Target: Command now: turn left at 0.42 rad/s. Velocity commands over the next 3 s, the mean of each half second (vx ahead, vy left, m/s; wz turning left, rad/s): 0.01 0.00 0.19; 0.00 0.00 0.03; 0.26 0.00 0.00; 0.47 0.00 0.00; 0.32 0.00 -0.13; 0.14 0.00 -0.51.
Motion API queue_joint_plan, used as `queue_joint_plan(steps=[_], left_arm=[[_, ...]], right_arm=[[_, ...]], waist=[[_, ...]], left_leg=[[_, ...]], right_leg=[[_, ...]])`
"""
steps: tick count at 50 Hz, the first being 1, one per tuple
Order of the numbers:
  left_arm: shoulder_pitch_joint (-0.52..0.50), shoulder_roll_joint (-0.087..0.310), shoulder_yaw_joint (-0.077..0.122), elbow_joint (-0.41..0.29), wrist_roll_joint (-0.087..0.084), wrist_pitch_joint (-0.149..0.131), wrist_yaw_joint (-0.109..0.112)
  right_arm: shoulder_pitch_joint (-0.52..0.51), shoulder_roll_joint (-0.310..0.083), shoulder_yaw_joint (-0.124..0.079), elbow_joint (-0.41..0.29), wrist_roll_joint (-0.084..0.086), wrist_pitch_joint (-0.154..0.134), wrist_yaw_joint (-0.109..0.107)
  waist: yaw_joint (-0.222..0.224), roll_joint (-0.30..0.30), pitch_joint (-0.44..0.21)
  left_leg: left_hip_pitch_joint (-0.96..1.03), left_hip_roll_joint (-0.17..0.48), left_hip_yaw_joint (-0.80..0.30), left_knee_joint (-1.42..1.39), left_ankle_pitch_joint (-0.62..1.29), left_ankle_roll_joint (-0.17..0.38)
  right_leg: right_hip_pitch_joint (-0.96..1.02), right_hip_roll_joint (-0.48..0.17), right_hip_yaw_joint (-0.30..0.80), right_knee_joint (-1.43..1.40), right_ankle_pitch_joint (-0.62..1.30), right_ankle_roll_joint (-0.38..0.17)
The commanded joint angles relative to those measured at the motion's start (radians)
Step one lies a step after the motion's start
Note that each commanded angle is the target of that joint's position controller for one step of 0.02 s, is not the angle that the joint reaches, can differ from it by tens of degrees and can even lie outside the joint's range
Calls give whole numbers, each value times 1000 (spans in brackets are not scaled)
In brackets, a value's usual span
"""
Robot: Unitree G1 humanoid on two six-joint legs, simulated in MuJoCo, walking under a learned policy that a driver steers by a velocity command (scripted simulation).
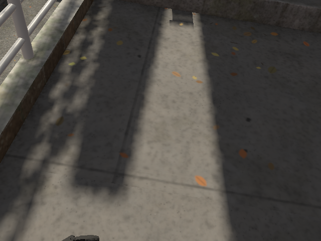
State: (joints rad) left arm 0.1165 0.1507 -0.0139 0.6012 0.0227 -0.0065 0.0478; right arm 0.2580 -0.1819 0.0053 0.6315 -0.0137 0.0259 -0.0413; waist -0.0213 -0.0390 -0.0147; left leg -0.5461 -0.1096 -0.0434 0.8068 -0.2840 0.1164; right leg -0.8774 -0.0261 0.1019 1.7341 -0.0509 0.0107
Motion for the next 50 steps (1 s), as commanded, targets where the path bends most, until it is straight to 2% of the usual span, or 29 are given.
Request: queue_joint_plan(steps=[1, 2, 3, 4, 5, 6, 7, 9, 11, 12, 14, 16, 17, 18, 19, 20, 21, 22, 23, 24, 25, 29, 32, 33, 34, 35, 38, 43, 50], left_arm=[[72, 46, 18, -51, -1, 29, 38], [68, 42, 16, -54, -1, 30, 39], [75, 79, 35, -41, -11, 29, 46], [77, 83, 39, -40, -15, 29, 52], [90, 66, 41, -29, -25, 35, 54], [103, 66, 41, -23, -33, 33, 48], [109, 70, 43, -20, -33, 32, 49], [81, 70, 39, -34, -27, 18, 42], [96, 47, 33, -23, -28, 15, 32], [86, 41, 28, -28, -33, 13, 25], [118, 36, 30, 0, -36, 18, 18], [95, 55, 39, 8, -39, 15, 5], [93, 78, 49, 20, -47, 10, -2], [123, 78, 51, 44, -48, 3, -14], [161, 65, 52, 71, -35, -2, -16], [178, 74, 57, 95, -19, -5, -16], [205, 133, 73, 101, -1, -5, -14], [175, 150, 77, 93, -5, -3, -12], [160, 103, 71, 95, -12, -1, -14], [182, 89, 71, 114, -14, 0, -14], [190, 86, 73, 121, -10, 2, -11], [191, 74, 70, 149, -17, -21, -8], [186, 70, 68, 171, -9, -23, -8], [183, 61, 65, 183, -15, -23, -7], [199, 60, 64, 203, -10, -18, -6], [201, 63, 64, 215, -10, -14, -2], [191, 61, 59, 240, -6, -5, -7], [200, 57, 54, 292, -14, 5, -7], [200, 56, 45, 349, -16, 17, -5]], right_arm=[[-113, -131, -21, -140, -9, 15, -43], [-109, -122, -14, -144, -18, 18, -50], [-111, -116, -15, -171, -15, 8, -47], [-113, -118, -14, -175, -17, 4, -44], [-129, -113, -5, -179, -18, 8, -41], [-132, -94, 3, -180, -21, 7, -36], [-135, -78, 8, -179, -14, 9, -34], [-126, -51, 12, -183, -6, 4, -33], [-145, -24, 15, -191, -19, -9, -35], [-154, -19, 10, -194, -11, -8, -33], [-188, -28, -1, -204, -20, -10, -20], [-132, -42, -13, -175, -11, -7, 1], [-97, -51, -20, -152, -7, -2, 9], [-106, -27, -13, -145, -10, 0, 15], [-95, 12, -2, -119, -9, -5, 24], [-53, 12, -5, -90, 2, -19, 35], [-15, 0, -15, -68, -7, -37, 49], [58, 17, -17, -22, -10, -49, 59], [-6, 11, -17, -7, -8, -46, 60], [-80, 5, -20, -8, 3, -41, 56], [-110, 3, -23, -4, 9, -37, 53], [-46, -2, -38, 58, 5, -12, 36], [-14, -6, -45, 104, 1, -7, 26], [0, -7, -50, 116, 0, 4, 17], [25, -5, -47, 135, -9, 7, 16], [46, -12, -49, 149, -9, 9, 13], [75, -22, -52, 190, 3, 9, 2], [116, -41, -56, 248, 3, 10, -13], [158, -44, -52, 311, 6, 13, -29]], waist=[[40, 180, -90], [27, 198, -113], [7, 173, -131], [-1, 170, -125], [-6, 178, -132], [-12, 162, -111], [-11, 149, -85], [-19, 114, -43], [-1, 104, -39], [7, 100, -39], [15, 153, -68], [-13, 179, -50], [-28, 197, -46], [-11, 203, -51], [27, 155, -48], [21, 120, -50], [6, 27, -74], [-29, -68, -93], [20, -69, -80], [50, -55, -69], [59, -52, -65], [40, -25, -87], [33, 1, -76], [28, 11, -64], [26, 15, -68], [22, 24, -64], [21, 52, -24], [22, 59, 0], [22, 48, 44]], left_leg=[[151, 173, -324, -322, 71, -59], [191, 190, -355, -340, 24, -40], [232, 223, -385, -353, 33, -25], [252, 234, -402, -354, 11, -15], [260, 243, -416, -363, 34, 15], [255, 258, -429, -363, 41, 51], [265, 246, -412, -365, 48, 63], [307, 246, -412, -364, 66, 85], [321, 257, -416, -369, 126, 104], [331, 249, -400, -366, 145, 94], [273, 242, -346, -374, 287, 99], [271, 252, -321, -395, 424, 131], [312, 265, -332, -398, 474, 137], [327, 275, -337, -395, 517, 129], [310, 253, -306, -379, 509, 90], [298, 216, -277, -370, 428, 53], [229, 156, -221, -324, 284, 14], [158, 116, -183, -379, 118, -22], [163, 106, -155, -408, 62, -53], [175, 99, -140, -394, 74, -67], [182, 100, -131, -381, 97, -77], [249, 111, -126, -391, 198, -92], [268, 122, -126, -399, 220, -99], [269, 126, -126, -397, 227, -102], [272, 128, -125, -396, 218, -104], [280, 128, -124, -400, 208, -107], [273, 135, -126, -416, 188, -112], [282, 142, -116, -427, 182, -119], [274, 147, -113, -447, 160, -123]], right_leg=[[-62, -5, -42, -52, 2, 85], [-82, -6, -51, -43, 0, 107], [-83, -16, -38, -18, -9, 116], [-96, -19, -25, -20, -21, 124], [-71, 1, -27, 75, -49, 134], [-80, 6, -15, 124, -57, 138], [-88, 8, -9, 117, -78, 137], [-108, -2, 0, -18, -87, 136], [-55, -24, 12, -194, -87, 138], [-13, -42, 0, -350, -100, 137], [184, -44, -41, -541, -148, 133], [331, -23, -99, -795, -350, 119], [383, -15, -114, -909, -395, 110], [473, -26, -90, -1062, -306, 85], [599, -43, -63, -1280, -84, 66], [672, -61, -31, -1355, 63, 56], [781, -112, 4, -1294, 340, 42], [875, -134, 16, -1248, 433, -19], [840, -118, 7, -1259, 299, -60], [820, -97, 1, -1281, 202, -71], [809, -86, -1, -1296, 183, -80], [803, -75, -8, -1317, 212, -94], [807, -68, -11, -1339, 224, -100], [811, -69, -8, -1346, 244, -104], [820, -64, -18, -1349, 233, -105], [818, -57, -20, -1357, 211, -109], [801, -56, -19, -1378, 179, -111], [805, -38, -17, -1422, 105, -116], [789, -29, -16, -1461, -8, -111]])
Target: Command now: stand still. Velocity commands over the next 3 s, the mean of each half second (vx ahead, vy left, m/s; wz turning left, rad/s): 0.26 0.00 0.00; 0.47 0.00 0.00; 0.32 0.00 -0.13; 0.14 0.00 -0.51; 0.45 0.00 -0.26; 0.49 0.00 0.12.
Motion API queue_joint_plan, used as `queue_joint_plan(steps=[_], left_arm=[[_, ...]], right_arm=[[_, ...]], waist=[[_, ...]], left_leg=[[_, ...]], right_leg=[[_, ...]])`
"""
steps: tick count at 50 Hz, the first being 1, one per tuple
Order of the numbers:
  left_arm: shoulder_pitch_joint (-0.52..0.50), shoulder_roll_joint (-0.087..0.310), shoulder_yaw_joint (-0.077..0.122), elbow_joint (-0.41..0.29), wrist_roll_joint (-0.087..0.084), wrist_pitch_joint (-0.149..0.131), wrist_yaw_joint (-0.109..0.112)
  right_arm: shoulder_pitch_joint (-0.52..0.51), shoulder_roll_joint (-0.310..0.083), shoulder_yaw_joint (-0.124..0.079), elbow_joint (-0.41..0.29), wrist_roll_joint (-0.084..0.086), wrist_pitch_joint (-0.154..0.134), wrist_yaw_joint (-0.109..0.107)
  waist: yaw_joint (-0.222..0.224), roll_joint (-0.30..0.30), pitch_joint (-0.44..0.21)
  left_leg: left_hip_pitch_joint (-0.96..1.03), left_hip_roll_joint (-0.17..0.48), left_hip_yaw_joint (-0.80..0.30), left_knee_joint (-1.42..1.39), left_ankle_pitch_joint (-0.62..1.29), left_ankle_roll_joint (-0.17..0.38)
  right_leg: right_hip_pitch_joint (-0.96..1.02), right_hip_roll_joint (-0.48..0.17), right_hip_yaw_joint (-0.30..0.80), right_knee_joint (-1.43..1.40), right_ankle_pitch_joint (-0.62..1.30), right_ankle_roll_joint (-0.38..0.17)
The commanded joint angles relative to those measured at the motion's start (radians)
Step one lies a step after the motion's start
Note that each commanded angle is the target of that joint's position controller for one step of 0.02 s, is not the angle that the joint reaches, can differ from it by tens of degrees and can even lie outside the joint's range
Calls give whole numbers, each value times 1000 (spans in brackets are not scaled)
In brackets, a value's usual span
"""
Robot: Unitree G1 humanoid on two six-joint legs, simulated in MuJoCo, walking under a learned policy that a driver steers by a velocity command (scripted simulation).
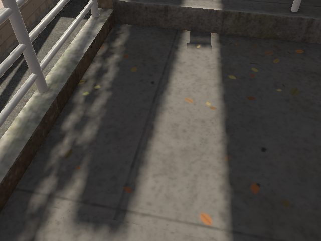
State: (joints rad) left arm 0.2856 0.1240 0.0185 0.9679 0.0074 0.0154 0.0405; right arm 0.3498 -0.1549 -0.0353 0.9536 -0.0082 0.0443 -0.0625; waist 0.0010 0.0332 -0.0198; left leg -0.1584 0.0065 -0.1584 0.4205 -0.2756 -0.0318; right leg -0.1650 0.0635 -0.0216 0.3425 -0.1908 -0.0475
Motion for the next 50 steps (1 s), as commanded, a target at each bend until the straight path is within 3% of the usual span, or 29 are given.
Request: queue_joint_plan(steps=[1, 4, 7, 10, 13, 17, 18, 19, 20, 21, 22, 23, 26, 28, 31, 32, 34, 36, 37, 39, 40, 41, 42, 43, 45, 46, 47, 49, 50], left_arm=[[33, 83, 12, -11, -1, -3, 3], [44, 110, 17, 1, -6, 5, 9], [86, 191, 46, -8, -15, 12, 20], [85, 216, 58, -19, -7, 7, 26], [-47, 200, 48, -67, -20, -7, 22], [-8, 184, 34, -76, -28, -7, 5], [-15, 157, 23, -89, -11, -16, -16], [-69, 39, -12, -136, 9, -40, -40], [62, 35, -6, -75, -45, -65, -50], [17, 61, -4, -103, -66, -90, -70], [-96, 41, -19, -152, -68, -108, -83], [-121, 9, -40, -171, -52, -116, -84], [-85, -14, -59, -200, -44, -112, -100], [-122, -66, -87, -248, -54, -92, -95], [-352, -57, -123, -388, -11, -92, -90], [-449, -48, -141, -431, -10, -91, -78], [-487, -27, -139, -453, -20, -93, -57], [-405, 21, -119, -428, -39, -108, -55], [-376, 46, -100, -424, -29, -113, -64], [-154, 137, -44, -364, -31, -102, -71], [50, 212, -14, -295, -15, -93, -77], [187, 286, 22, -216, 17, -80, -80], [247, 303, 29, -150, 25, -53, -51], [193, 157, -9, -106, 42, -58, -41], [26, -11, -56, -56, 36, -91, -76], [-16, -49, -61, -24, 35, -104, -85], [-41, -73, -63, -3, 36, -109, -94], [-48, -37, -55, 2, 26, -114, -108], [-56, 9, -47, -10, 19, -122, -105]], right_arm=[[72, -72, -11, -3, 0, -6, -9], [91, -69, -9, 22, 8, -6, -14], [59, -70, -7, 3, 14, -25, -16], [48, -48, 1, -6, 13, -60, 10], [87, -57, 4, -23, 12, -78, 23], [163, -52, -2, 15, 11, -79, 28], [266, -66, -6, 43, 23, -86, 39], [379, -163, -18, 43, 10, -82, 36], [429, -226, -36, 32, -36, -108, 39], [320, -170, -19, 27, -39, -119, 41], [245, -126, -4, 20, -42, -120, 41], [223, -80, 16, 18, -44, -112, 52], [272, 30, 53, 70, -34, -93, 85], [284, 25, 64, 95, -29, -82, 85], [218, 23, 78, 87, -25, -85, 70], [254, 6, 80, 97, -10, -97, 50], [342, -39, 66, 140, 30, -111, 29], [328, -80, 64, 136, 32, -123, 40], [362, -130, 54, 136, 13, -122, 46], [278, -191, 31, 118, 4, -106, 37], [210, -210, 18, 86, -11, -118, 36], [253, -122, 25, 59, 10, -143, 64], [138, -54, 34, 37, -9, -176, 112], [76, -27, 21, -25, 17, -189, 155], [-156, 18, 47, -196, 28, -168, 150], [-104, 25, 49, -202, 27, -148, 137], [-27, 46, 61, -194, 41, -131, 131], [23, 59, 79, -186, 58, -108, 117], [-12, 36, 83, -202, 40, -100, 101]], waist=[[1, -25, 54], [11, -52, 52], [49, -142, 95], [44, -146, 116], [-36, -128, 126], [-70, -49, 135], [-100, 27, 52], [-114, 296, -24], [-122, 322, -98], [-65, 130, 28], [-55, 69, 142], [-45, -5, 129], [-17, -28, 83], [-8, 9, 139], [-15, 36, 190], [-36, 104, 182], [-64, 127, 113], [6, 163, 21], [32, 218, -45], [174, 332, -151], [260, 279, -268], [232, -100, -414], [227, -363, -386], [152, -296, -255], [33, -51, 43], [-40, 24, 60], [-96, 23, 63], [-133, -24, 70], [-131, -32, 86]], left_leg=[[-114, 31, 3, -64, 152, 26], [-140, -5, 47, -20, 8, 39], [-307, -28, 137, 209, -179, 49], [-373, 36, 144, 568, -178, 26], [-270, 68, 134, 483, -201, 36], [35, -34, 260, -36, 28, 68], [191, 56, 110, -92, 71, 83], [333, 266, -209, -72, 321, 128], [280, 437, -631, -232, -52, 310], [247, 446, -609, -261, -261, 348], [210, 400, -450, -225, -255, 312], [211, 347, -342, -176, -142, 265], [140, 241, -102, -102, 36, 205], [59, 245, -69, -119, 19, 197], [-301, 127, 79, -239, -14, 142], [-391, 158, 41, -409, 63, 194], [-192, 207, 18, -492, 264, 214], [-33, 181, 166, -353, 1101, 169], [64, 208, 170, -248, 1597, 178], [313, 273, 132, -5, 1928, 200], [202, 272, 127, 214, 1931, 223], [-156, 95, 94, 511, 1450, 206], [-402, -131, -4, 964, 184, 170], [-588, -148, -149, 1375, 72, 183], [-731, -70, -63, 1603, 90, 266], [-719, -46, -72, 1576, 113, 283], [-705, -33, -80, 1525, 124, 285], [-746, -10, -63, 1357, 174, 259], [-713, 4, -23, 1181, 236, 213]], right_leg=[[75, -116, 107, -72, 121, -52], [73, -119, 136, -110, -165, -76], [51, -273, 369, -203, -582, -183], [-61, -393, 490, -246, -539, -262], [-185, -297, 291, -231, -333, -191], [-274, -195, 157, 4, -183, -205], [-343, -145, 95, 268, -104, -171], [-585, -20, -31, 749, -218, -76], [-647, 56, 170, 1110, -264, -51], [-859, 32, 238, 1439, -234, -38], [-1040, 13, 254, 1616, -169, -48], [-1113, 9, 239, 1784, -103, -51], [-1210, -16, 186, 2006, -62, -69], [-1342, -31, 169, 2128, -101, -63], [-1164, -72, 17, 1646, 107, -24], [-1047, -119, -134, 1534, 43, 4], [-919, -180, -183, 1326, -4, 1], [-651, -94, -267, 1051, -125, -79], [-554, -22, -303, 1012, -240, -108], [-436, 8, -151, 767, -272, -155], [-172, -65, 87, 680, -258, -204], [183, -218, 517, 386, -515, -328], [246, -337, 937, -43, -578, -390], [86, -391, 969, -100, -580, -324], [-293, -355, 557, 28, -397, -187], [-349, -307, 383, 43, -292, -124], [-373, -260, 243, 49, -214, -87], [-357, -214, 59, 22, -82, -53], [-403, -194, -3, -32, -72, -68]])
Over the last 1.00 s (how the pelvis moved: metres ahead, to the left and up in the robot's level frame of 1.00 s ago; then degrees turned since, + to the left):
0.11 -0.11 0.04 4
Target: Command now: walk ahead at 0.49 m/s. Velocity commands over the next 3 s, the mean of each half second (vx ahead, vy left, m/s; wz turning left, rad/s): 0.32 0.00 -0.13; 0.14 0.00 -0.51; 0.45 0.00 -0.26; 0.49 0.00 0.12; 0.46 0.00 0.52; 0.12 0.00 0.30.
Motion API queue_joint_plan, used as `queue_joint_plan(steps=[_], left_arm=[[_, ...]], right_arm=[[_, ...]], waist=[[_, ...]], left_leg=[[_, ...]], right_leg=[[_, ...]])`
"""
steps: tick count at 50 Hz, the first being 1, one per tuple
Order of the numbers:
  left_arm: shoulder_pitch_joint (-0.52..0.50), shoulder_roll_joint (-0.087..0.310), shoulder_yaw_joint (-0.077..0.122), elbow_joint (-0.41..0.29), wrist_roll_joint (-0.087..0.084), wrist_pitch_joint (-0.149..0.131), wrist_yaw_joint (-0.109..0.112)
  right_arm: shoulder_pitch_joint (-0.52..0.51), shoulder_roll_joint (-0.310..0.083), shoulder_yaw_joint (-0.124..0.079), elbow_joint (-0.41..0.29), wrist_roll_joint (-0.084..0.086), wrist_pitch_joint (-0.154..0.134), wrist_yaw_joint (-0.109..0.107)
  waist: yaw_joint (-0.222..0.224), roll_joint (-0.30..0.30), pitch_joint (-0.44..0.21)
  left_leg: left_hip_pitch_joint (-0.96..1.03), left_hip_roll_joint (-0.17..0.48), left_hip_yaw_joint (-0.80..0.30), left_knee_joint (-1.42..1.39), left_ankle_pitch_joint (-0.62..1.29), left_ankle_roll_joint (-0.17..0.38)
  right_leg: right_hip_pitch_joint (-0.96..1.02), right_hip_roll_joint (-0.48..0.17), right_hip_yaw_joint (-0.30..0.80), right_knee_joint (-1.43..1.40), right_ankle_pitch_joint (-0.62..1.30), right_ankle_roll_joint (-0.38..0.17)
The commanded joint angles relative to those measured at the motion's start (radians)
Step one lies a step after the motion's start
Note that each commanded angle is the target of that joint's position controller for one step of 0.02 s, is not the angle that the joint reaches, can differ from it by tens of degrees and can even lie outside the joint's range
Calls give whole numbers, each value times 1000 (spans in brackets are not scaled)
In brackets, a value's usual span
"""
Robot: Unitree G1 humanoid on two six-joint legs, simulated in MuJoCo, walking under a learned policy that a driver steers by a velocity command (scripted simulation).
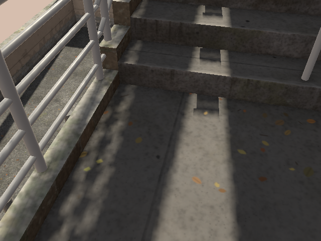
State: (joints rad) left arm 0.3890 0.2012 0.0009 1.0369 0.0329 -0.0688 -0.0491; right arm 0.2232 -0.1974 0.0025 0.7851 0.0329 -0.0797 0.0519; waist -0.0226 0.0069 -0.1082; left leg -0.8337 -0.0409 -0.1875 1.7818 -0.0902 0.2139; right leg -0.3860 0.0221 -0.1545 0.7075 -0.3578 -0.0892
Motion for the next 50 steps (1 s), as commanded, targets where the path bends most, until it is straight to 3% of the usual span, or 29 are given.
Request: queue_joint_plan(steps=[1, 2, 4, 6, 9, 12, 15, 17, 18, 19, 20, 21, 22, 23, 24, 25, 27, 29, 32, 37, 39, 40, 41, 42, 43, 44, 45, 47, 50], left_arm=[[-129, -42, -27, -75, -16, -45, -7], [-94, -31, -34, -74, -22, -53, 1], [-20, 37, -20, -51, -28, -64, 25], [85, 69, -5, -27, -24, -71, 43], [176, 66, 1, -23, -27, -59, 53], [176, 80, 8, -44, -42, -37, 48], [181, 101, 15, -49, -34, -10, 50], [112, 142, 26, -92, -35, 4, 63], [84, 148, 27, -135, -24, -8, 60], [75, 64, -1, -201, 2, -30, 54], [194, -2, -20, -195, -20, -39, 53], [159, 118, 20, -187, -44, -29, 57], [90, 127, 34, -223, -62, -11, 64], [68, 107, 37, -228, -54, 12, 76], [68, 89, 43, -235, -52, 39, 90], [101, 59, 45, -238, -55, 65, 100], [126, 39, 45, -268, -42, 100, 110], [78, 83, 62, -321, -38, 106, 116], [16, 90, 62, -373, -28, 112, 94], [-96, 143, 84, -448, -41, 118, 50], [-13, 141, 98, -412, -38, 113, 43], [82, 159, 113, -364, -37, 109, 47], [176, 222, 132, -337, -32, 97, 59], [139, 290, 124, -406, -49, 70, 58], [113, 308, 137, -421, -35, 37, 51], [44, 272, 123, -430, -33, 17, 60], [-20, 227, 107, -438, -37, 15, 69], [-53, 179, 92, -447, -43, 18, 79], [35, 178, 92, -436, -34, 10, 81]], right_arm=[[49, 55, 45, -60, -24, 27, -28], [10, 22, 35, -71, -40, 22, -32], [-29, -8, 22, -68, -43, 14, -32], [-129, -36, 12, -82, -28, 3, -32], [-301, -32, 7, -112, -1, -9, -20], [-368, -26, 8, -122, 9, -10, -8], [-356, -44, 2, -137, -5, -27, -3], [-151, -119, -34, -86, -33, -51, -11], [-20, -202, -56, -61, -69, -58, -24], [122, -299, -75, -43, -113, -45, -51], [113, -270, -65, -78, -117, -19, -51], [79, -201, -58, -112, -92, 8, -57], [-14, -173, -56, -136, -65, 19, -66], [-79, -144, -48, -142, -41, 25, -74], [-130, -124, -43, -150, -33, 28, -81], [-172, -134, -46, -150, -47, 35, -86], [-194, -163, -52, -153, -67, 45, -90], [-219, -172, -55, -147, -73, 51, -103], [-229, -190, -58, -147, -70, 60, -104], [-168, -253, -98, -101, -8, 61, -87], [-170, -226, -98, -82, 6, 62, -75], [-168, -178, -90, -76, 3, 65, -69], [-185, -105, -76, -87, -9, 69, -57], [-194, -79, -69, -122, -26, 53, -44], [-307, -136, -84, -171, -2, 24, -35], [-341, -189, -98, -179, 19, 0, -30], [-298, -203, -105, -153, 3, -12, -34], [-242, -186, -108, -113, -39, -18, -43], [-259, -137, -99, -100, -42, -26, -42]], waist=[[-84, -8, 181], [-64, -27, 155], [-36, -86, 134], [41, -52, 121], [122, -52, 159], [133, -87, 198], [105, -148, 186], [-13, -154, 87], [-57, -151, -27], [-82, 49, -214], [-36, 257, -457], [-54, 143, -461], [-16, 126, -318], [20, 86, -206], [52, 81, -120], [86, 104, -71], [113, 130, -33], [116, 134, -32], [100, 148, -42], [48, 155, 22], [87, 104, 55], [107, 21, 86], [120, -230, 142], [73, -344, 210], [126, -313, 205], [91, -241, 248], [47, -186, 232], [18, -154, 163], [44, -91, 115]], left_leg=[[-9, 56, 67, -301, 111, -70], [39, 74, 139, -365, 151, -101], [40, 132, 189, -481, 198, -145], [-58, 173, 186, -629, 243, -157], [-126, 171, 202, -892, 205, -169], [-4, 124, 235, -1110, 113, -194], [226, 43, 243, -1250, 67, -187], [457, -10, 258, -1430, 219, -140], [767, 74, 202, -1350, 534, -102], [1209, 354, -14, -1146, 1203, 20], [1352, 595, -238, -1182, 1423, 197], [1199, 524, -153, -1235, 1242, 164], [1074, 467, -58, -1270, 1008, 119], [915, 414, 12, -1323, 835, 91], [749, 392, 65, -1380, 704, 65], [606, 367, 130, -1418, 656, 56], [515, 377, 181, -1465, 609, 82], [524, 373, 224, -1469, 580, 74], [525, 359, 293, -1462, 365, 39], [522, 414, 227, -1541, -372, -26], [483, 384, 254, -1472, -528, -76], [432, 325, 296, -1327, -590, -113], [261, 212, 398, -936, -605, -184], [-45, 85, 292, -642, -579, -224], [-148, 71, 137, -571, -501, -195], [-172, 109, 105, -552, -377, -178], [-130, 131, 104, -588, -254, -183], [20, 128, 127, -687, -108, -220], [75, 89, 155, -849, 30, -243]], right_leg=[[-206, -136, 108, -444, 105, -45], [-194, -129, 116, -498, 181, -71], [-84, -144, 149, -547, 267, -89], [150, -194, 212, -565, 332, -79], [389, -249, 255, -585, 337, -64], [454, -244, 220, -574, 377, -81], [464, -223, 215, -430, 813, -73], [476, -164, 208, -203, 1021, -21], [280, -129, 207, -39, 904, 18], [-99, -38, 180, 294, 333, 73], [-248, 73, 217, 585, -378, 129], [-220, 2, 294, 672, -347, 147], [-290, -35, 256, 668, -288, 158], [-292, -64, 240, 633, -242, 175], [-239, -76, 233, 616, -221, 191], [-160, -68, 209, 626, -198, 204], [-143, -50, 184, 636, -131, 213], [-163, -67, 191, 560, -13, 208], [-92, -98, 161, 378, 106, 175], [16, -110, 78, 128, 17, 82], [132, -66, 17, -36, -3, 28], [195, -33, 29, -116, -60, -8], [234, -184, 319, -287, -224, -90], [257, -341, 739, -422, -344, -212], [248, -415, 967, -634, -565, -290], [236, -410, 906, -639, -532, -249], [225, -363, 768, -582, -377, -190], [193, -262, 566, -543, -190, -135], [265, -217, 466, -518, 28, -112]])
Over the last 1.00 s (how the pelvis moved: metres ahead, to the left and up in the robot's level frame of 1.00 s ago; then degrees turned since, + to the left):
0.29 0.02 0.13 2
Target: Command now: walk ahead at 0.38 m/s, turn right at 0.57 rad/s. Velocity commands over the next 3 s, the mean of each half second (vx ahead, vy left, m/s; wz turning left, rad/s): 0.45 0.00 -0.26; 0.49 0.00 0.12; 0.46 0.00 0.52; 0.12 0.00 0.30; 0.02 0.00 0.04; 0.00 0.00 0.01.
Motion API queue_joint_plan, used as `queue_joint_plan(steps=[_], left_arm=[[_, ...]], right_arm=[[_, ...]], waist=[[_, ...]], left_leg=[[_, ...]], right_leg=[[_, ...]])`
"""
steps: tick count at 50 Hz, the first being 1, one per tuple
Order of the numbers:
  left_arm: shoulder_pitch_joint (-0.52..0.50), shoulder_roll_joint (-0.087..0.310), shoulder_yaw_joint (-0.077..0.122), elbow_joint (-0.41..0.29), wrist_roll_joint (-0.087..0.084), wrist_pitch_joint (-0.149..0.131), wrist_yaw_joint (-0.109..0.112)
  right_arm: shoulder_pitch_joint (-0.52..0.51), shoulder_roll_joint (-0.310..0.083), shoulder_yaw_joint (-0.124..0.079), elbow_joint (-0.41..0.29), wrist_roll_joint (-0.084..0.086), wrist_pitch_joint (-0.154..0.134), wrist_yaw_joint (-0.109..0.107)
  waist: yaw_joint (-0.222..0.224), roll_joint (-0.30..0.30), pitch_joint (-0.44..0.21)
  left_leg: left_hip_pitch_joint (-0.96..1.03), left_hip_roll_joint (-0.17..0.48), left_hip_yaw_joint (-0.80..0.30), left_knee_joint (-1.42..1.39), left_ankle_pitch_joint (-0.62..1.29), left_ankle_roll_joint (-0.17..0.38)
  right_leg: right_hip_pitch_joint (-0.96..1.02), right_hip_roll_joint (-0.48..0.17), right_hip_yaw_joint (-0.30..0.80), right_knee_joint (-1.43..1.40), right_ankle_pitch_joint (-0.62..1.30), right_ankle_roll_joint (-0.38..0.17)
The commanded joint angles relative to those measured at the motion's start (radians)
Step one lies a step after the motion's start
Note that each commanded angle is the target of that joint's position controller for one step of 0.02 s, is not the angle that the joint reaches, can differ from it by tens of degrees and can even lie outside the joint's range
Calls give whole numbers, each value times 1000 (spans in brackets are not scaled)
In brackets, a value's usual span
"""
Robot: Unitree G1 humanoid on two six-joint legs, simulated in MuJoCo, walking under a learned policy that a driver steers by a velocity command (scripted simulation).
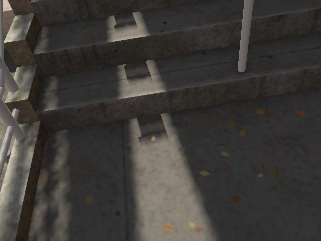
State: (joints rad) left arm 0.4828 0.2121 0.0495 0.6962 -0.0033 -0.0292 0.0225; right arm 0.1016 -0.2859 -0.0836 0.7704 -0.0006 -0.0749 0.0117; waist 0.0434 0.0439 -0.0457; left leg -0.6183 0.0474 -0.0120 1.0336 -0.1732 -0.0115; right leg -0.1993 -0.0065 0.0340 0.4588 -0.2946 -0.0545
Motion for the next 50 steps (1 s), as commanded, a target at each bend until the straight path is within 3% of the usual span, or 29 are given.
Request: queue_joint_plan(steps=[1, 4, 6, 10, 13, 14, 15, 16, 17, 18, 19, 20, 21, 22, 25, 28, 32, 35, 37, 38, 39, 40, 41, 42, 43, 44, 45, 47, 50], left_arm=[[-35, 175, 48, -92, 1, -31, 11], [6, 179, 50, -64, -4, -29, 7], [21, 187, 54, -48, -10, -26, 12], [23, 204, 64, -30, -22, -21, 9], [-29, 221, 70, -28, -22, -17, 8], [-44, 202, 64, -33, -22, -20, 7], [-71, 178, 52, -46, -15, -24, 0], [-7, 95, 29, -79, 0, -37, 0], [40, 73, 16, -75, -32, -57, 4], [-39, 163, 34, -72, -56, -67, 1], [-126, 178, 34, -86, -51, -72, -3], [-177, 168, 31, -97, -32, -76, -3], [-196, 170, 39, -97, -20, -72, -5], [-179, 143, 36, -95, -16, -65, -11], [-195, 101, 23, -107, -3, -48, -9], [-295, 88, 10, -127, 5, -55, -14], [-459, 62, -4, -161, -11, -64, -43], [-496, 99, 11, -182, -20, -59, -63], [-451, 125, 24, -181, -12, -66, -65], [-351, 153, 41, -158, -8, -69, -57], [-193, 201, 67, -120, -3, -70, -42], [-4, 288, 87, -98, 11, -62, -24], [-4, 320, 83, -94, 26, -66, -38], [-20, 218, 63, -102, 19, -67, -39], [-86, 189, 50, -101, 9, -70, -33], [-148, 168, 41, -97, 10, -73, -33], [-195, 143, 35, -91, 13, -79, -37], [-233, 121, 34, -74, 17, -95, -37], [-244, 141, 44, -41, 19, -111, -31]], right_arm=[[-157, -38, -9, -87, -5, -31, 0], [-197, -14, 5, -89, 4, -30, 13], [-231, -15, 10, -100, 16, -34, 30], [-245, -35, 14, -107, 16, -49, 45], [-147, -78, -3, -91, 14, -58, 40], [-45, -112, -18, -63, 12, -57, 32], [118, -160, -31, -26, 0, -54, 27], [293, -256, -55, -14, -21, -51, 16], [338, -230, -49, 22, -16, -45, 27], [273, -151, -29, 15, 3, -36, 18], [208, -109, -14, -1, 7, -23, 9], [159, -87, -2, -10, 2, -15, 7], [123, -70, 5, -18, -10, -16, 13], [121, -56, 11, -14, -12, -21, 12], [143, -86, 8, 11, 1, -37, 8], [164, -107, 6, 24, 4, -31, -5], [253, -138, 5, 55, 25, -17, -8], [273, -155, 1, 71, 27, -12, -5], [270, -167, -3, 77, 33, 1, -7], [250, -166, -2, 76, 36, 3, -12], [244, -151, 5, 68, 28, 7, -12], [257, -77, 34, 38, -8, 7, -10], [399, 10, 59, 29, 16, -10, 2], [335, -101, 30, 50, 41, -17, 7], [236, -133, 17, 18, 49, -18, 4], [182, -114, 18, 7, 38, -14, -2], [166, -104, 12, 2, 25, -6, -5], [212, -71, 9, 12, 35, 22, -4], [181, -47, 4, -2, 28, 51, -9]], waist=[[-11, -130, 54], [29, -183, 69], [45, -188, 99], [60, -183, 115], [-10, -211, 74], [-59, -197, -1], [-136, -172, -104], [-149, 64, -282], [-134, 284, -323], [-140, 172, -179], [-130, 88, -81], [-103, 20, -26], [-73, 14, 21], [-52, 24, 31], [-24, 31, 59], [-52, 29, 70], [-121, 10, 85], [-116, 29, 97], [-73, 28, 75], [-12, 25, 26], [62, 17, -78], [114, -139, -261], [30, -406, -402], [68, -265, -333], [61, -195, -178], [28, -109, -104], [-5, -107, -48], [-50, -142, -24], [-67, -118, 33]], left_leg=[[-139, -8, -23, -174, 126, -22], [-89, -25, -4, -363, 153, -28], [-71, -28, 10, -431, 146, -26], [-31, -27, 19, -514, 95, 12], [134, -58, 52, -567, 73, 63], [292, -80, 68, -579, 97, 89], [516, -7, -7, -568, 100, 141], [908, 246, -382, -562, 11, 276], [1017, 355, -756, -742, -169, 365], [913, 330, -662, -759, -269, 325], [777, 290, -503, -766, -223, 289], [654, 242, -409, -798, -147, 272], [565, 194, -332, -825, -71, 257], [513, 179, -302, -852, -47, 261], [451, 171, -200, -879, 192, 281], [455, 132, -90, -875, 315, 247], [473, 132, -60, -874, 252, 220], [577, 183, -74, -834, 255, 197], [617, 196, -97, -745, 396, 177], [608, 172, -86, -639, 534, 156], [529, 113, -51, -445, 555, 126], [307, 31, -3, -87, 198, 86], [-23, -114, -79, 218, -413, 50], [-120, -62, -162, 324, -377, 55], [-157, -13, -123, 315, -277, 55], [-117, 31, -103, 274, -194, 49], [-80, 58, -102, 225, -146, 43], [4, 82, -104, 187, -90, 33], [-42, 81, -114, 130, -15, 19]], right_leg=[[107, -186, 267, -269, 5, -148], [140, -175, 220, -271, 78, -149], [139, -189, 220, -261, 95, -152], [185, -220, 247, -214, 171, -152], [195, -219, 235, -119, 435, -117], [176, -176, 195, -1, 619, -96], [84, -127, 150, 203, 627, -62], [-258, 0, 84, 598, 294, 12], [-493, 98, 147, 817, -270, 42], [-598, 29, 168, 934, -224, 34], [-608, -25, 116, 935, -130, 24], [-581, -64, 81, 886, -55, 20], [-550, -97, 70, 830, -4, 14], [-518, -113, 66, 808, 30, 18], [-538, -130, 36, 713, 67, 44], [-533, -130, -3, 478, 216, 68], [-422, -76, -49, 204, 372, 62], [-409, -61, -29, 124, 324, 20], [-322, -32, -35, 81, 245, -9], [-184, -4, -55, 46, 254, -27], [48, -12, -56, 60, 262, -50], [376, -241, 178, 101, 302, -104], [613, -437, 664, -65, 82, -255], [551, -408, 664, -122, -23, -218], [405, -380, 476, -128, 28, -176], [259, -340, 366, -153, 132, -159], [154, -302, 276, -188, 198, -150], [58, -269, 168, -261, 223, -144], [27, -267, 44, -311, 325, -142]])
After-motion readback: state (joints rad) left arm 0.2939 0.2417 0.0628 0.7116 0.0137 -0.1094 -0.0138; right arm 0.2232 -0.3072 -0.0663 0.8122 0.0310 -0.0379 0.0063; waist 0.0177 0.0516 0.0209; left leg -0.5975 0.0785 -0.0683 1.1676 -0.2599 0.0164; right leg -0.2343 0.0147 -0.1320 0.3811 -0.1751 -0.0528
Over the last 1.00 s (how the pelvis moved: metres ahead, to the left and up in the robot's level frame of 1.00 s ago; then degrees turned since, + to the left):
0.31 -0.03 0.03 -23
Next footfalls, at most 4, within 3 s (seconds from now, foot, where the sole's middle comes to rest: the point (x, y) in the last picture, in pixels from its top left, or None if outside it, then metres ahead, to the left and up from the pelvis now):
0.30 left None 0.31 0.13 -0.78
0.78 right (231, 228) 0.59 -0.16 -0.78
1.34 left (170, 174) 0.87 0.11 -0.78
1.78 right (194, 138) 1.09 -0.02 -0.78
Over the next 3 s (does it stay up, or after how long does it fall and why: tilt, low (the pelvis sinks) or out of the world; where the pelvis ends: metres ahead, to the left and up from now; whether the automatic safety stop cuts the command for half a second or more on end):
stays up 0.96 0.10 -0.01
